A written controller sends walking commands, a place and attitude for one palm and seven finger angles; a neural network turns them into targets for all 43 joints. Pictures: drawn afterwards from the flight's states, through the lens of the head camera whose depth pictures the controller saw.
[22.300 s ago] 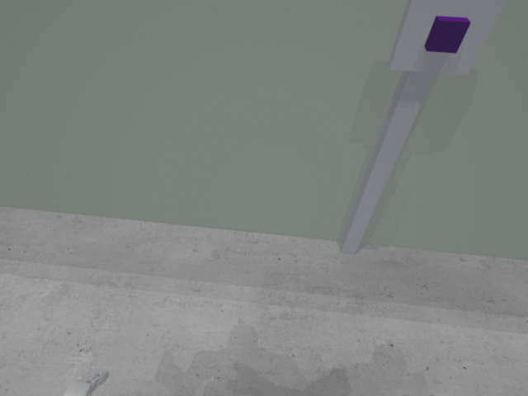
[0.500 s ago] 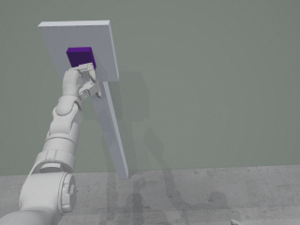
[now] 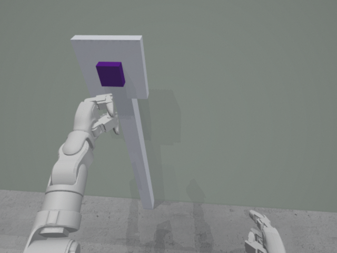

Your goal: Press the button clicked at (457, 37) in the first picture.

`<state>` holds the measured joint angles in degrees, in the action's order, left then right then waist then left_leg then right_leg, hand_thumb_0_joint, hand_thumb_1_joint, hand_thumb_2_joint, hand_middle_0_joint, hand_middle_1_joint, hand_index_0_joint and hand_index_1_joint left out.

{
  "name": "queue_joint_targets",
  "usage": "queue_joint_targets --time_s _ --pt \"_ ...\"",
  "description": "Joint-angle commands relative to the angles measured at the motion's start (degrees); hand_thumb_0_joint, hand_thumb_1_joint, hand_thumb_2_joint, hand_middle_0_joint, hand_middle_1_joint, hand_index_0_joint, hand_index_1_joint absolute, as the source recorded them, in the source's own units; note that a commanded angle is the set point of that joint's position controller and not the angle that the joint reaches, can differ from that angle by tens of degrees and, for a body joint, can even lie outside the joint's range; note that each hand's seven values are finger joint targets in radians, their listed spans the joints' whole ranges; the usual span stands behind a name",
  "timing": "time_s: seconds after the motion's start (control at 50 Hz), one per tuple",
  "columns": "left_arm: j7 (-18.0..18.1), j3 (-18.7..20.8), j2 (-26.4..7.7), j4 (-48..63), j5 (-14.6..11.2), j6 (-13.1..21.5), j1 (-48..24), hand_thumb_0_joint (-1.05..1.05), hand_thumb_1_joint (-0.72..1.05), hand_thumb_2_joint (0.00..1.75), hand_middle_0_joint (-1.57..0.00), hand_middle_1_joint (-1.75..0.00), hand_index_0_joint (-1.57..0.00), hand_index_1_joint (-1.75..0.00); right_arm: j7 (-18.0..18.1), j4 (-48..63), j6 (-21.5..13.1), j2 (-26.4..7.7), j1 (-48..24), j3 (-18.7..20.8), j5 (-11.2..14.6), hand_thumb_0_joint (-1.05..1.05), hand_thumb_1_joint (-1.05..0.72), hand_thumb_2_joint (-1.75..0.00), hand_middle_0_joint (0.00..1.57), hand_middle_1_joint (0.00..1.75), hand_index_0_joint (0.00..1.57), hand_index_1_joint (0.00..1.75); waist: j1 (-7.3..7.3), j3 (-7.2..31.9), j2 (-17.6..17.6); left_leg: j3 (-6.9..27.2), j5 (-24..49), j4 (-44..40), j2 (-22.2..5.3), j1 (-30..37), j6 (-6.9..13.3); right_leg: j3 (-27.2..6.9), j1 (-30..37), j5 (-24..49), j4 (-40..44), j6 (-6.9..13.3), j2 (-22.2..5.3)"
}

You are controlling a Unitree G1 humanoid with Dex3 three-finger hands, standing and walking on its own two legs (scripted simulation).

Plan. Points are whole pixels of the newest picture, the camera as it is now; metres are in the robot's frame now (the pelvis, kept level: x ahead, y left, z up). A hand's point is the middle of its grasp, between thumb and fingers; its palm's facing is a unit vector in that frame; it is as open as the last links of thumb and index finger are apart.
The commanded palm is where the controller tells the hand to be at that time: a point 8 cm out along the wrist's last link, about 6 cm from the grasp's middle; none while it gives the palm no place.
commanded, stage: draw the hand back to the body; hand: left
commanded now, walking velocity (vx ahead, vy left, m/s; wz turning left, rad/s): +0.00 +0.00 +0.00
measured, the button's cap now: (111, 73) +0.52 +0.20 +0.19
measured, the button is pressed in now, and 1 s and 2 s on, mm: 0 0 0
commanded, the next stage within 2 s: step back with the hand held close in 1.56 s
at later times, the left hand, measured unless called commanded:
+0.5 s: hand (90, 140) +0.30 +0.19 +0.16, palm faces +0.03 -1.00 -0.03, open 3.1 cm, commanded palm +0.26 +0.24 +0.17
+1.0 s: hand (51, 167) +0.23 +0.23 +0.17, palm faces +0.32 -0.91 -0.28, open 3.1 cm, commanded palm +0.17 +0.28 +0.18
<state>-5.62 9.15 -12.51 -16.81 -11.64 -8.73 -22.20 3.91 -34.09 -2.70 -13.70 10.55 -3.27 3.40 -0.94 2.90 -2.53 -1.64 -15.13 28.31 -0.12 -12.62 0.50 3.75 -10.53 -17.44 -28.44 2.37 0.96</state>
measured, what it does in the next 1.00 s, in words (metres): stands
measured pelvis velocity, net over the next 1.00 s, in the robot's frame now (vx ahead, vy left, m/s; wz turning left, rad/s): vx -0.01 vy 0.03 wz -0.02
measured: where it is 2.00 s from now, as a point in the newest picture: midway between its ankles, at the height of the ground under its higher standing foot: outside the picture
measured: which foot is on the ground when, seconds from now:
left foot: down 0.00-1.00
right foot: down 0.00-1.00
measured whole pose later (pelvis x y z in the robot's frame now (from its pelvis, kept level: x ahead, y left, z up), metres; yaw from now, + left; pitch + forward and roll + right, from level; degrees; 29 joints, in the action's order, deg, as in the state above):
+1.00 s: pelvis -0.01 +0.03 +0.01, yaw -1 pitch -5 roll -1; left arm 5.6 11.0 -16.1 19.4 -3.9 4.4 17.2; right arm 3.3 -36.6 -3.5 -12.3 11.2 -2.9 -0.7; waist -2.8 -1.5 -3.8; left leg -3.1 -12.4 22.3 0.8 -5.2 2.2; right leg 2.2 -2.6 -13.0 -20.3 0.6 0.3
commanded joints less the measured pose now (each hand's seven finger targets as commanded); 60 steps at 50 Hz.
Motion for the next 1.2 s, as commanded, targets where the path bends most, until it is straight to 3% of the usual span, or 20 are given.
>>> queue_joint_targets --time_s 0.0,0.06,0.1,0.16,0.18,0.24,0.3,0.42,0.46,0.56,0.58,0.6,0.62,0.68,0.72,0.82,0.92,1.1,1.16,1.18 --pt "-0.6 3.5 -10.7 11.6 -1.1 3.8 -24.9 0.00 0.90 0.90 -1.30 -1.50 -1.30 -1.50 0.8 7.5 -2.1 -6.4 -5.5 2.1 0.4 0.00 -0.90 -0.90 0.20 0.30 0.20 0.30 1.21 11.2 4.1 0.9 13.7 -1.1 1.1 6.2 2.3 -3.3 1.2 22.6 4.4 -1.8 -1.1" --pt "-1.4 2.9 -10.8 8.0 -1.3 2.7 -27.3 0.00 0.90 0.90 -1.30 -1.50 -1.30 -1.50 1.3 6.9 -1.7 -6.6 -5.1 2.0 0.6 0.00 -0.90 -0.90 0.20 0.30 0.20 0.30 2.15 9.2 3.7 1.3 10.6 -1.3 1.1 5.6 2.2 -3.5 -1.0 18.2 5.5 -1.8 -1.1" --pt "-1.9 4.9 -12.3 7.6 -1.7 2.5 -24.0 0.00 0.90 0.90 -1.30 -1.50 -1.30 -1.50 1.3 7.6 -1.7 -6.7 -5.2 2.1 0.5 0.00 -0.90 -0.90 0.20 0.30 0.20 0.30 0.94 11.1 4.4 1.3 10.3 -1.5 1.1 5.0 2.3 -3.7 0.6 17.6 5.4 -1.8 -1.3" --pt "-2.6 6.6 -13.5 11.9 -2.2 3.6 -19.9 0.00 0.90 0.90 -1.30 -1.50 -1.30 -1.50 1.0 8.9 -2.3 -6.5 -5.9 2.1 0.5 0.00 -0.90 -0.90 0.20 0.30 0.20 0.30 -0.65 14.6 2.2 1.2 13.5 -1.6 1.3 6.1 2.2 -3.5 3.8 22.0 4.3 -1.5 -1.4" --pt "-2.7 7.6 -14.4 12.6 -2.3 4.2 -17.8 0.00 0.90 0.90 -1.30 -1.50 -1.30 -1.50 0.8 8.9 -2.3 -6.7 -5.8 2.2 0.4 0.00 -0.90 -0.90 0.20 0.30 0.20 0.30 -1.14 15.3 3.4 1.4 14.4 -1.7 1.1 5.9 2.1 -3.2 4.8 22.4 3.9 -1.3 -1.3" --pt "-3.1 8.2 -14.2 18.4 -3.0 5.9 -13.7 0.00 0.90 0.90 -1.30 -1.50 -1.30 -1.50 0.4 9.8 -3.3 -6.4 -6.5 2.4 0.5 0.00 -0.90 -0.90 0.20 0.30 0.20 0.30 -1.64 15.7 4.1 1.0 15.3 -2.3 0.9 6.6 2.1 -3.0 5.6 23.7 3.6 -1.5 -1.0" --pt "-3.3 8.1 -14.0 21.6 -3.2 5.7 -9.5 0.00 0.90 0.90 -1.30 -1.50 -1.30 -1.50 0.3 9.9 -3.9 -6.6 -7.0 2.6 0.6 0.00 -0.90 -0.90 0.20 0.30 0.20 0.30 -1.73 12.9 4.4 0.9 14.3 -2.9 0.6 6.3 2.2 -2.8 4.4 22.1 4.1 -1.6 -0.8" --pt "-3.7 7.3 -12.9 28.0 -3.4 2.0 -3.9 0.00 0.90 0.90 -1.30 -1.50 -1.30 -1.50 0.7 10.0 -4.7 -6.6 -8.4 2.4 0.7 0.00 -0.90 -0.90 0.20 0.30 0.20 0.30 -1.34 7.8 1.6 1.3 10.8 -3.9 0.5 6.8 2.0 -2.4 1.2 15.8 6.0 -1.5 -0.4" --pt "-3.9 6.3 -12.2 31.3 -3.5 1.3 -4.1 0.00 0.90 0.90 -1.30 -1.50 -1.30 -1.50 0.9 10.1 -5.1 -6.3 -8.8 2.1 0.7 0.00 -0.90 -0.90 0.20 0.30 0.20 0.30 -0.94 7.4 -0.7 1.7 9.5 -4.3 0.6 7.6 1.8 -2.2 0.4 13.3 6.3 -1.3 -0.3" --pt "-4.6 5.6 -11.2 35.2 -4.3 0.3 0.9 0.00 0.90 0.90 -1.30 -1.50 -1.30 -1.50 1.3 9.9 -6.1 -6.2 -8.8 1.8 0.5 0.00 -0.90 -0.90 0.20 0.30 0.20 0.30 -0.73 7.0 0.8 2.7 8.5 -4.7 0.4 8.6 1.6 -1.4 -0.4 11.2 6.5 -1.2 0.1" --pt "2.1 5.1 -15.1 41.7 2.4 6.8 4.3 0.00 0.90 0.90 -1.30 -1.50 -1.30 -1.50 0.9 9.9 -6.8 -5.6 -8.7 2.2 -1.7 0.00 -0.90 -0.90 0.20 0.30 0.20 0.30 -1.55 1.0 1.2 2.0 6.7 -5.9 0.2 7.9 1.8 -3.6 -3.1 8.0 10.6 -1.2 -0.4" --pt "4.9 3.0 -10.9 37.6 3.1 8.8 9.6 0.00 0.90 0.90 -1.30 -1.50 -1.30 -1.50 0.8 8.5 -6.8 -5.3 -8.9 1.9 -2.3 0.00 -0.90 -0.90 0.20 0.30 0.20 0.30 -0.83 -1.6 2.8 2.3 4.2 -6.9 0.0 7.2 1.7 -3.2 -3.4 5.7 10.9 -1.2 -0.7" --pt "6.1 2.7 -9.7 36.0 3.4 9.5 13.9 0.00 0.90 0.90 -1.30 -1.50 -1.30 -1.50 0.6 8.3 -6.5 -5.2 -8.7 1.8 -2.3 0.00 -0.90 -0.90 0.20 0.30 0.20 0.30 -1.16 -2.5 4.5 2.7 3.0 -7.6 -0.3 6.3 1.6 -3.0 -3.0 4.5 10.8 -1.2 -0.7" --pt "8.8 4.7 -12.3 40.5 5.3 12.6 16.3 0.00 0.90 0.90 -1.30 -1.50 -1.30 -1.50 0.2 7.7 -5.2 -5.4 -8.1 2.4 -2.9 0.00 -0.90 -0.90 0.20 0.30 0.20 0.30 -1.38 1.9 3.6 2.1 6.5 -8.1 -0.5 8.8 1.6 -3.4 1.6 7.9 10.9 -1.0 -0.5" --pt "9.9 4.9 -12.4 43.5 6.1 14.2 16.5 0.00 0.90 0.90 -1.30 -1.50 -1.30 -1.50 0.2 7.9 -4.7 -4.7 -8.1 2.2 -3.2 0.00 -0.90 -0.90 0.20 0.30 0.20 0.30 -1.27 3.8 0.2 1.8 7.3 -8.5 -0.5 9.9 1.4 -3.6 3.4 9.0 10.7 -1.0 -0.9" --pt "11.5 4.6 -11.9 47.5 7.4 16.5 20.9 0.00 0.90 0.90 -1.30 -1.50 -1.30 -1.50 0.2 7.6 -4.5 -4.5 -8.6 2.3 -3.5 0.00 -0.90 -0.90 0.20 0.30 0.20 0.30 -1.25 3.4 -2.8 2.2 9.2 -9.1 -0.8 11.6 1.1 -3.5 4.4 10.2 11.5 -0.7 -0.7" --pt "11.8 6.6 -12.1 48.3 7.4 17.2 31.4 0.00 0.90 0.90 -1.30 -1.50 -1.30 -1.50 -0.1 7.5 -4.1 -4.8 -8.6 2.9 -3.9 0.00 -0.90 -0.90 0.20 0.30 0.20 0.30 -2.13 2.3 2.0 2.2 12.7 -8.9 -0.9 10.5 1.2 -3.1 6.2 13.3 11.1 -0.8 -0.5" --pt "11.9 10.5 -13.8 53.3 7.6 18.1 42.8 0.00 0.90 0.90 -1.30 -1.50 -1.30 -1.50 -0.5 8.5 -3.5 -4.7 -8.2 3.7 -3.7 0.00 -0.90 -0.90 0.20 0.30 0.20 0.30 -2.80 -0.1 0.3 2.3 14.4 -8.5 -1.3 8.9 0.7 -3.0 5.9 13.7 10.8 -0.8 -0.5" --pt "12.2 12.1 -14.6 55.5 7.7 18.4 45.8 0.00 0.90 0.90 -1.30 -1.50 -1.30 -1.50 -0.3 8.9 -3.9 -4.7 -7.6 3.9 -3.7 0.00 -0.90 -0.90 0.20 0.30 0.20 0.30 -3.10 0.9 -1.0 2.3 16.1 -7.9 -1.3 9.2 0.6 -2.9 6.2 15.1 10.3 -0.8 -0.4" --pt "12.3 12.6 -15.1 55.7 7.8 18.3 47.1 0.00 0.90 0.90 -1.30 -1.50 -1.30 -1.50 -0.2 8.9 -4.1 -4.8 -7.7 4.0 -3.6 0.00 -0.90 -0.90 0.20 0.30 0.20 0.30 -3.15 0.3 0.0 2.2 16.1 -7.6 -1.3 9.1 0.6 -3.1 5.8 15.3 10.9 -0.8 -0.1"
